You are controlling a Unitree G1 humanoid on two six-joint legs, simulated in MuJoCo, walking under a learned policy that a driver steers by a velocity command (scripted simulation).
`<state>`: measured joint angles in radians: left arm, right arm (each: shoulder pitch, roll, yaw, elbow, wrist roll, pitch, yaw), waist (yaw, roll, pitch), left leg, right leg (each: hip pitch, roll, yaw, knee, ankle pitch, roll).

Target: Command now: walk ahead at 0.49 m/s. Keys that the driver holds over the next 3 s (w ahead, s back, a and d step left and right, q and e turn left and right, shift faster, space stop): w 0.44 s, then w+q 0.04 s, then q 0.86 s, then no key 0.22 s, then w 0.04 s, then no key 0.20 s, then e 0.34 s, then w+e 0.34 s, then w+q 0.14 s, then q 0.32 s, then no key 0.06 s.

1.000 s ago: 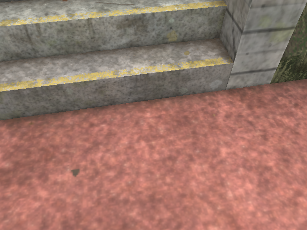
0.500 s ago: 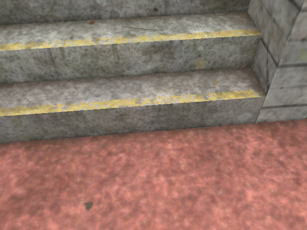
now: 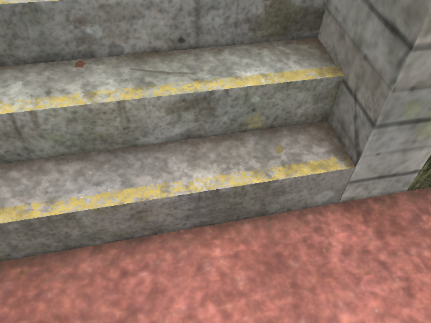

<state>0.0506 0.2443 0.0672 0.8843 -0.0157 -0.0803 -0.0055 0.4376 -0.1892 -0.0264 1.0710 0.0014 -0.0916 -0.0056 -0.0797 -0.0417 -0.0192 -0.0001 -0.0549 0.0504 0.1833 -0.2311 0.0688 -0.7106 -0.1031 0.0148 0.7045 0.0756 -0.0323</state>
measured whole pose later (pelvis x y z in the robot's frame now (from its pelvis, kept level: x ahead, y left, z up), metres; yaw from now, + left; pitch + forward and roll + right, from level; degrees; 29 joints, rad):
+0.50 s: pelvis +0.28 -0.05 +0.00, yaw +0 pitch +0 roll -1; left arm 0.37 0.23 0.04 1.06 0.01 -0.10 -0.01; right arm 0.18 -0.23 -0.05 0.95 -0.04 -0.05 0.03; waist 0.02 0.04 0.04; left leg -0.59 0.12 0.00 0.88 -0.15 0.03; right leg -0.08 0.08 -0.10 0.23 -0.16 -0.09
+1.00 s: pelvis +0.41 +0.00 -0.01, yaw +14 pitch +1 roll -2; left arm 0.11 0.25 0.04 0.93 0.03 0.01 0.04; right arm 0.19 -0.26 -0.07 0.92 -0.01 0.00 0.00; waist -0.03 -0.01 0.09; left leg -0.36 -0.12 -0.05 0.41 -0.06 0.11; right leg -0.50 -0.02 0.05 0.95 -0.39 0.02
